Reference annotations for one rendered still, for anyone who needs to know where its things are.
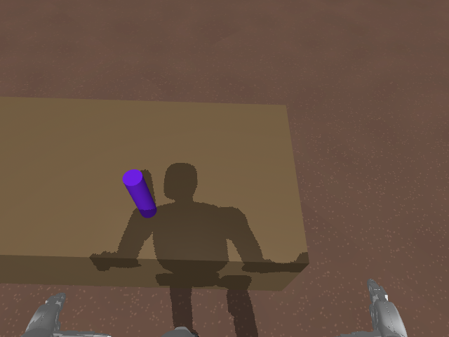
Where can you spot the can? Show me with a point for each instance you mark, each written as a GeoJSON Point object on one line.
{"type": "Point", "coordinates": [137, 187]}

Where can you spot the left robot hand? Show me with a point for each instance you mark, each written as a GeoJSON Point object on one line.
{"type": "Point", "coordinates": [47, 316]}

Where can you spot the right robot hand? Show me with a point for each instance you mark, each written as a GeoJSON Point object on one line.
{"type": "Point", "coordinates": [386, 320]}

